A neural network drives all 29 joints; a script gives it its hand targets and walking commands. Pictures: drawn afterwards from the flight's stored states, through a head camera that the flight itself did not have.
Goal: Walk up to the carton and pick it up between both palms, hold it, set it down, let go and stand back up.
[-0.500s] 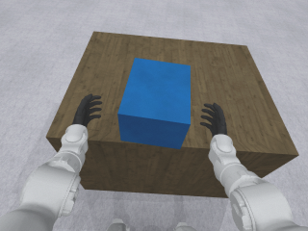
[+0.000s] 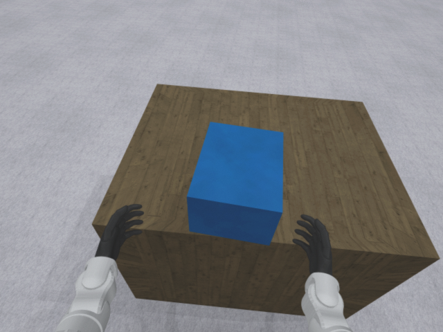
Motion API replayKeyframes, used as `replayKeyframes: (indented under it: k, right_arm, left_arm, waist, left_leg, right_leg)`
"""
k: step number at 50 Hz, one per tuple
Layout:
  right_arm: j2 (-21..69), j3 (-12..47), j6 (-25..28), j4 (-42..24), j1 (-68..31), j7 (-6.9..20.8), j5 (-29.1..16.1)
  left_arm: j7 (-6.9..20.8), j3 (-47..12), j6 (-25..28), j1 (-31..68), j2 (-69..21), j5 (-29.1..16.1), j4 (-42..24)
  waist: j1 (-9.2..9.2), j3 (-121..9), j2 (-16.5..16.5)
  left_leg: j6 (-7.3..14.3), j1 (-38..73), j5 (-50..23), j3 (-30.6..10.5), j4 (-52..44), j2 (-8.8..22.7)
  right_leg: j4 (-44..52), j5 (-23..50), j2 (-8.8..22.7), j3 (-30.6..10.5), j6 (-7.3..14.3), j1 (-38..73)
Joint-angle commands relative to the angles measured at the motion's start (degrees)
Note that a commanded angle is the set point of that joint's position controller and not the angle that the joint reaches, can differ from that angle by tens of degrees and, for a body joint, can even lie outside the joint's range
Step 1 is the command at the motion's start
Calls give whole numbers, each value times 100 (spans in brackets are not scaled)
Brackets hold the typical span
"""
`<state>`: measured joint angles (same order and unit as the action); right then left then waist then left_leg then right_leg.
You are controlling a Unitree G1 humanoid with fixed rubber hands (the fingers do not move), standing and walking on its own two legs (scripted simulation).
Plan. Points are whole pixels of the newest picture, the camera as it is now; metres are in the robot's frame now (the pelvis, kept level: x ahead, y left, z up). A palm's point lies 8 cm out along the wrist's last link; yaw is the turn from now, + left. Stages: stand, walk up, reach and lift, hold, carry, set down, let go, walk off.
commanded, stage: set down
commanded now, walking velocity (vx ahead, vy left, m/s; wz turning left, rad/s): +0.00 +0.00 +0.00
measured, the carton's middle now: (238, 180) +0.51 -0.03 -0.07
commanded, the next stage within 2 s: none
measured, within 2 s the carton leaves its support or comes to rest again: neither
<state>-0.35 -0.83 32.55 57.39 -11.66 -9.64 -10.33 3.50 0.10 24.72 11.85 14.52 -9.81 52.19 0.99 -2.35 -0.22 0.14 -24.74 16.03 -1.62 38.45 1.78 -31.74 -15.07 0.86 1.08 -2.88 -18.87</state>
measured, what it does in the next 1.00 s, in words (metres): stands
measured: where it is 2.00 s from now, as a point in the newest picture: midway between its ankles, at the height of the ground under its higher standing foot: outside the picture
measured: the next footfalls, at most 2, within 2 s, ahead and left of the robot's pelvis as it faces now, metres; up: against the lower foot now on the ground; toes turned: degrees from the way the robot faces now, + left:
none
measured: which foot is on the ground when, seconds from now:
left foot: down 0.00-1.00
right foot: down 0.00-1.00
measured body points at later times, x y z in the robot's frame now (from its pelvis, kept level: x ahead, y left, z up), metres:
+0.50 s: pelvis +0.01 -0.03 +0.01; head -0.01 -0.01 +0.46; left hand +0.22 +0.21 -0.03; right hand +0.23 -0.20 -0.03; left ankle +0.04 +0.11 -0.73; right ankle +0.01 -0.16 -0.73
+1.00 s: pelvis +0.03 -0.02 +0.02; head +0.01 -0.01 +0.46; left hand +0.22 +0.21 -0.05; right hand +0.21 -0.21 -0.05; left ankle +0.04 +0.11 -0.73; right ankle +0.01 -0.16 -0.73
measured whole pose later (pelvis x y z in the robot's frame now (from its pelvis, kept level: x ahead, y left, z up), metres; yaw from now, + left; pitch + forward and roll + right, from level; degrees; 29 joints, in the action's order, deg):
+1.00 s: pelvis +0.03 -0.02 +0.02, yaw -1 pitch -8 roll -1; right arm -3.3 0.6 22.8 41.7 10.7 -5.3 -1.8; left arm 3.1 -1.9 11.7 -9.9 13.9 -6.8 35.4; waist -1.3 5.6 1.1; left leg -1.0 -3.5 14.2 0.4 25.7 1.6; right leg -23.2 -14.9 0.9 -1.3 -1.5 -0.3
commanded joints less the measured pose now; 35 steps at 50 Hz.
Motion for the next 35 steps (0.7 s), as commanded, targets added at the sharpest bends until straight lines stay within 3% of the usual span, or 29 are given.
replayKeyframes:
  k: [1,2,3,5,6,9,15,16,20,22,28,31,35]
  right_arm:
    - [-289,173,285,-1142,-69,120,-31]
    - [-316,170,308,-1203,53,120,28]
    - [-327,38,276,-1279,-170,116,132]
    - [-425,9,225,-1425,-132,217,173]
    - [-448,29,249,-1479,293,248,213]
    - [-427,-16,97,-1598,78,339,316]
    - [-346,172,-36,-2121,598,378,386]
    - [-316,245,-41,-2300,709,349,351]
    - [-352,268,-214,-2089,1016,265,364]
    - [-280,373,-283,-2269,1165,197,315]
    - [-303,419,-479,-2322,1386,74,466]
    - [-323,363,-517,-2435,1586,41,533]
    - [-334,432,-596,-2616,1711,85,620]
  left_arm:
    - [12,13,183,91,284,-1,-1223]
    - [0,122,171,-111,279,84,-1342]
    - [-9,96,203,186,373,62,-1383]
    - [-97,40,183,-14,284,49,-1601]
    - [-117,105,163,-491,318,144,-1753]
    - [-233,-103,201,-299,354,89,-1670]
    - [-338,-188,322,-542,713,-198,-1958]
    - [-291,-168,328,-631,778,-309,-1991]
    - [-147,-153,168,-819,884,-339,-1975]
    - [-35,-62,49,-940,904,-391,-2050]
    - [253,6,-432,-1164,872,-305,-2239]
    - [295,44,-643,-1301,838,-159,-2460]
    - [287,151,-891,-1462,797,-54,-2512]
  waist:
    - [-9,-791,-509]
    - [-93,-731,-539]
    - [-12,-759,-514]
    - [-71,-453,-604]
    - [-135,-336,-487]
    - [-109,-8,-545]
    - [-261,-252,-334]
    - [-272,-318,-184]
    - [-252,-191,-290]
    - [-342,59,-241]
    - [-199,281,-138]
    - [-147,449,-132]
    - [-207,477,-100]
  left_leg:
    - [-475,1430,-890,-79,-1229,-70]
    - [-479,1470,-819,-69,-1348,-76]
    - [-472,1448,-734,-4,-1346,-86]
    - [-474,1405,-586,6,-1536,-42]
    - [-443,1518,-741,44,-1553,-68]
    - [-364,1216,-72,91,-1718,-54]
    - [-283,1380,-375,357,-1475,-173]
    - [-262,1468,-617,405,-1355,-213]
    - [-275,1709,-939,413,-1305,-268]
    - [-231,1663,-913,426,-1327,-274]
    - [-237,1978,-1171,408,-1345,-282]
    - [-260,2117,-1299,371,-1441,-285]
    - [-236,2163,-1255,390,-1555,-275]
  right_leg:
    - [580,856,-401,40,289,951]
    - [674,805,-397,7,284,1117]
    - [711,610,-394,5,299,974]
    - [725,524,-424,24,344,1072]
    - [777,599,-426,27,352,1262]
    - [783,18,-395,45,386,1235]
    - [873,-257,-237,-186,389,1223]
    - [906,-153,-197,-238,370,1157]
    - [1019,95,-115,-271,321,1157]
    - [1073,91,-79,-291,314,1139]
    - [1299,417,-55,-254,275,1089]
    - [1360,525,-98,-207,278,1183]
    - [1463,377,-72,-221,296,1255]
